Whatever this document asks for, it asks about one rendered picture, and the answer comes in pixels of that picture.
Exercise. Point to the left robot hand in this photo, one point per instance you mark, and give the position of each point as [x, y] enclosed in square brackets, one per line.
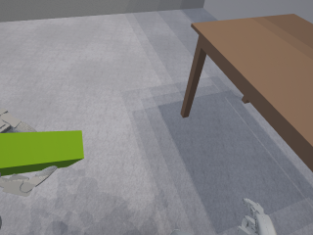
[19, 184]

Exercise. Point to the sponge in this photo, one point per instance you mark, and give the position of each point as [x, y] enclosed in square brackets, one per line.
[23, 152]

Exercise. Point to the table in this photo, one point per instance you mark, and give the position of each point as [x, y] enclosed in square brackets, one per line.
[270, 60]

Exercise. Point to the right robot hand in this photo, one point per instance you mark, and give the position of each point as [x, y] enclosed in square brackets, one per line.
[260, 225]

